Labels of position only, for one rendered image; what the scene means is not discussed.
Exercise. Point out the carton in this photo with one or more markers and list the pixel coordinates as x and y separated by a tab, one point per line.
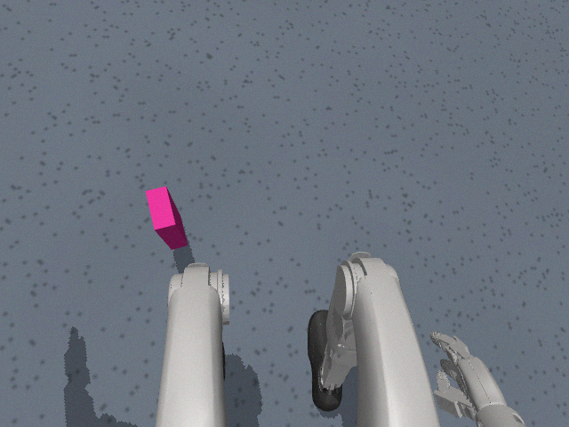
166	218

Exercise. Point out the right robot foot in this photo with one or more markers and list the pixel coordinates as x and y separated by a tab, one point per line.
324	399

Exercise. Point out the right robot hand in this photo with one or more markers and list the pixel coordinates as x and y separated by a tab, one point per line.
473	378

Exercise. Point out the right robot arm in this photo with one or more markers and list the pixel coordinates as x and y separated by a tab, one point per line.
498	416

